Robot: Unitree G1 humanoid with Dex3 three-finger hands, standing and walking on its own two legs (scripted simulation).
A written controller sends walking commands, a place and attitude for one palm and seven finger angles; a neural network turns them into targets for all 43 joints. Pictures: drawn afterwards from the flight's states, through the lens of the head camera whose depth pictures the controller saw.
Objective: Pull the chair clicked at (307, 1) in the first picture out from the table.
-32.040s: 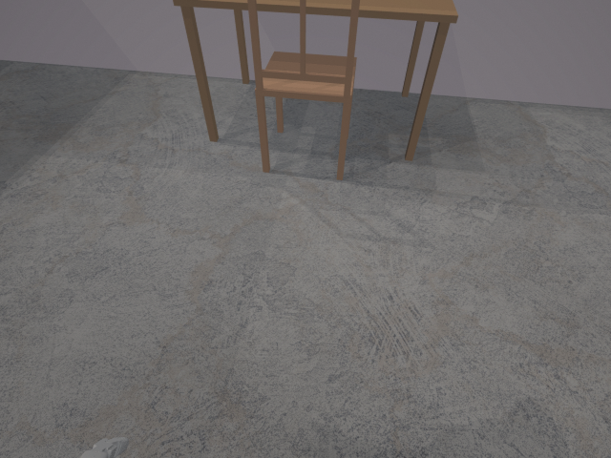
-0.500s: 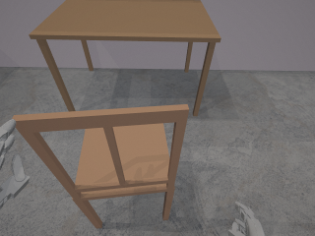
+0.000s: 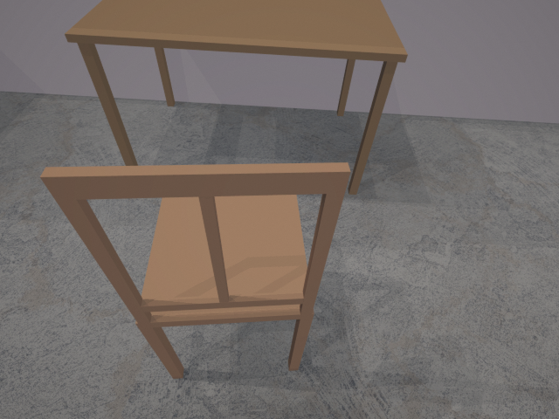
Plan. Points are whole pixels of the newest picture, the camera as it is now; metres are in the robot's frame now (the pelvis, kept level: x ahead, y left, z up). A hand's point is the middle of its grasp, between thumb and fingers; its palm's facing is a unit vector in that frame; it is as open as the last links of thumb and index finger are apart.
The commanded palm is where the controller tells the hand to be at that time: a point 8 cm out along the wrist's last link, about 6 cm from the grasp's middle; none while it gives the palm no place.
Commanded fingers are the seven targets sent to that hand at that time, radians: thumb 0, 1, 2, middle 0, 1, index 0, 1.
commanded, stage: let the arm hang, fingers relaxed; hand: left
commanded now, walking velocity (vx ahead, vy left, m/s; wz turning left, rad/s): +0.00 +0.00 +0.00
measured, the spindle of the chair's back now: (216, 256) +0.40 +0.14 -0.06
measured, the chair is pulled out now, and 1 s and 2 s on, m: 0.67 0.67 0.67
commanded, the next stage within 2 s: look to check the result in 0.68 s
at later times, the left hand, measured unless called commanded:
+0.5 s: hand out of the picture +0.00 +0.14 -0.17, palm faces +0.00 -0.99 -0.17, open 7.3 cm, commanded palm none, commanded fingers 0.00 0.90 0.90 -0.20 -0.30 -0.20 -0.30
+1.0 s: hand out of the picture +0.00 +0.14 -0.17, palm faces +0.02 -0.99 -0.17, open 7.3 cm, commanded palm none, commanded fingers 0.00 0.90 0.90 -0.20 -0.30 -0.20 -0.30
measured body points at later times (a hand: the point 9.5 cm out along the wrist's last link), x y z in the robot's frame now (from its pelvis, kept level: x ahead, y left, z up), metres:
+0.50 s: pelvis +0.01 -0.01 +0.00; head +0.01 -0.02 +0.45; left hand +0.00 +0.19 -0.16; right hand -0.02 -0.20 -0.17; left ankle +0.03 +0.11 -0.74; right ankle +0.03 -0.13 -0.74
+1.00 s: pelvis +0.01 -0.02 +0.00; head +0.02 -0.03 +0.45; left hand +0.00 +0.19 -0.16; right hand -0.03 -0.22 -0.16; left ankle +0.03 +0.11 -0.74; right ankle +0.03 -0.13 -0.74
